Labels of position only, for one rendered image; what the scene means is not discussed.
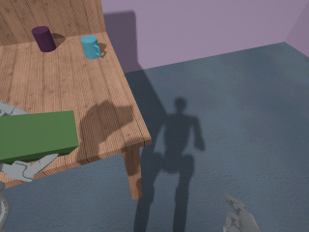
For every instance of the table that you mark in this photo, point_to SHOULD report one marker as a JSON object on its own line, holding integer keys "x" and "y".
{"x": 107, "y": 118}

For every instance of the sponge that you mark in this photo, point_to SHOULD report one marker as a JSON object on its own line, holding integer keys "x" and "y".
{"x": 30, "y": 137}

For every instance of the robot left hand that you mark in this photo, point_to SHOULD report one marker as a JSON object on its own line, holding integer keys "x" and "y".
{"x": 21, "y": 170}

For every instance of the robot right hand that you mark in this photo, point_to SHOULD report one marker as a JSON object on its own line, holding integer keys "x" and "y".
{"x": 242, "y": 221}

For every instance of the robot left forearm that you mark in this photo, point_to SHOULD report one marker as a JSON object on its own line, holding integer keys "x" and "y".
{"x": 5, "y": 207}

